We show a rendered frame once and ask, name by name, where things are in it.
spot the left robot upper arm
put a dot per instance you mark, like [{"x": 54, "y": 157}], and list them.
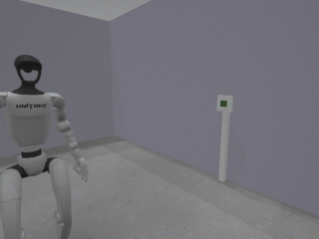
[{"x": 59, "y": 107}]

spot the panel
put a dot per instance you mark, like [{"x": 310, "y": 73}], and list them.
[{"x": 224, "y": 133}]

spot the button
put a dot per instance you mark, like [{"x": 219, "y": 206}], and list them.
[{"x": 223, "y": 104}]

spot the humanoid robot torso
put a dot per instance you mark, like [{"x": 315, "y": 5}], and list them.
[{"x": 28, "y": 120}]

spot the left robot forearm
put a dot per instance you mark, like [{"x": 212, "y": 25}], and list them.
[{"x": 71, "y": 142}]

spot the robot left hand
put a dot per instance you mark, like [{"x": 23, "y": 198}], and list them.
[{"x": 80, "y": 162}]

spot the robot right thigh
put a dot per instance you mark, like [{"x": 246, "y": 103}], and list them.
[{"x": 10, "y": 202}]

